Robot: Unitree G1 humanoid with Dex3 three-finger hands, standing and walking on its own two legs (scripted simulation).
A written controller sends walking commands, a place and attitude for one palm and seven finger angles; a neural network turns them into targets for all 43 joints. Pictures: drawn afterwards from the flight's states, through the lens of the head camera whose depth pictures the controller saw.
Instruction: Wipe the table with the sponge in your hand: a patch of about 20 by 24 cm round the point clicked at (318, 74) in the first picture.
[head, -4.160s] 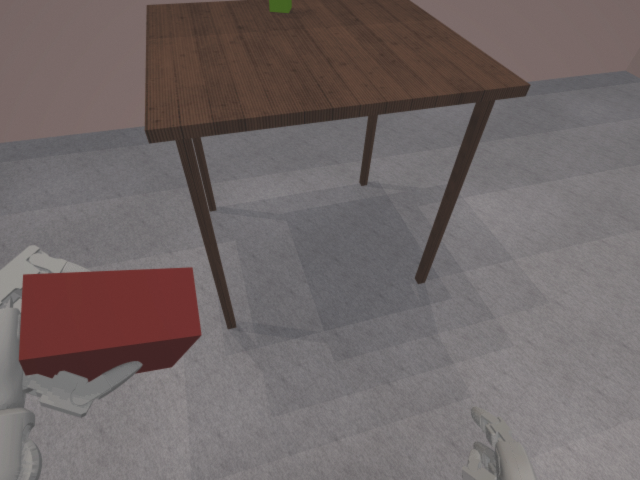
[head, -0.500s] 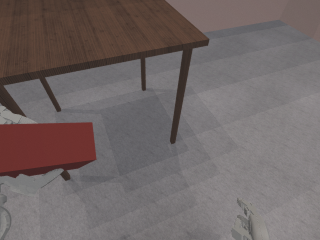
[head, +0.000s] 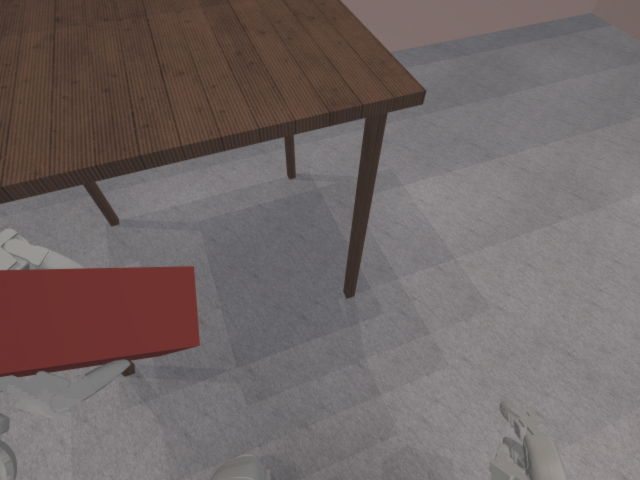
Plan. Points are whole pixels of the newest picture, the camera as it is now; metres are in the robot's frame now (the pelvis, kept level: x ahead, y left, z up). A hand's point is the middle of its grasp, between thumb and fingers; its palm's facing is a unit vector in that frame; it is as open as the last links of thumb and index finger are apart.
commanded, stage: take the last steps up to it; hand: left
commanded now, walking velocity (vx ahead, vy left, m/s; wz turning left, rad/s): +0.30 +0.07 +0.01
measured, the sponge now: (126, 321) +0.23 +0.19 +0.15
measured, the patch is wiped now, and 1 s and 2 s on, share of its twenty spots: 0.00 0.00 0.00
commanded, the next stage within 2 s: come to a stop and stand still in 0.88 s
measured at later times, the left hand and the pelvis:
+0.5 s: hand (126, 213) +0.34 +0.22 +0.17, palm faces +0.43 -0.78 -0.45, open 10.5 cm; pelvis +0.12 -0.02 -0.01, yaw +1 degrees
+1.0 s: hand (151, 144) +0.43 +0.22 +0.18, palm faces +0.40 -0.80 -0.45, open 10.5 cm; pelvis +0.22 -0.02 -0.01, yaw +0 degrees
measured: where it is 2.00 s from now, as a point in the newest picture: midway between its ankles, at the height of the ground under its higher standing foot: (322, 462)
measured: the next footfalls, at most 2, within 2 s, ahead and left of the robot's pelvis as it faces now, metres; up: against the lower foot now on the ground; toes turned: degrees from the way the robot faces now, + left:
left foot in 0.06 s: +0.12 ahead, +0.14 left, +0.00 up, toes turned +9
right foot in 0.38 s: +0.18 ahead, -0.11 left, +0.00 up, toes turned -11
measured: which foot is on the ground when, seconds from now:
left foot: up 0.00-0.04, down 0.06-0.38, up 0.40-0.72, down 0.74-1.00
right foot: down 0.00-0.08, up 0.10-0.36, down 0.38-0.76, up 0.78-1.00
